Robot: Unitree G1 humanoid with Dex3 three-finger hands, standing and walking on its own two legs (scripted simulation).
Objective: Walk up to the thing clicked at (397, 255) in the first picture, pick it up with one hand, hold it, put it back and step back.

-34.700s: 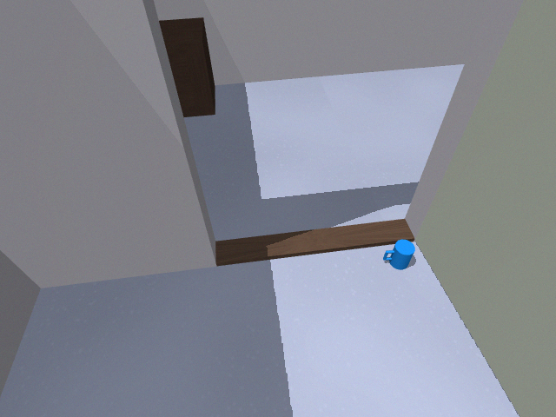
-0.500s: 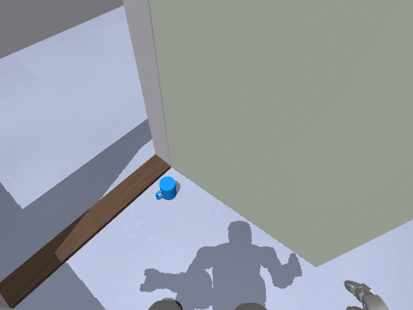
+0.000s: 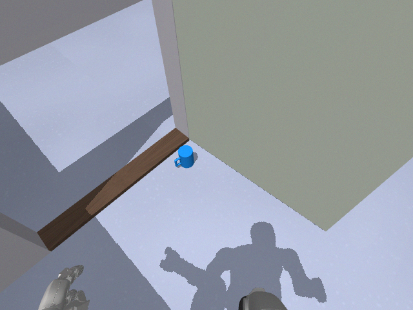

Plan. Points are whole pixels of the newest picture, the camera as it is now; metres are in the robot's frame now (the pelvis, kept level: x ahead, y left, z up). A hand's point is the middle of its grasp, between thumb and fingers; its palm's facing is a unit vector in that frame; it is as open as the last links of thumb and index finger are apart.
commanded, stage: step back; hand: left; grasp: from above
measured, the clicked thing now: (183, 158) +0.89 +0.16 -0.69
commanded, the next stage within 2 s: stand in 1.48 s
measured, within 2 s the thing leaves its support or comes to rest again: neither
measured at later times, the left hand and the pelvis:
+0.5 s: hand out of the picture -0.11 +0.26 -0.13, palm faces -0.07 -0.90 -0.43, open 7.4 cm; pelvis -0.15 -0.02 +0.01, yaw -7 degrees
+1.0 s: hand out of the picture -0.06 +0.25 -0.13, palm faces -0.03 -0.92 -0.39, open 7.4 cm; pelvis -0.15 -0.02 +0.01, yaw -3 degrees
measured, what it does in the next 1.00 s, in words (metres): walks backwards: right foot, then left foot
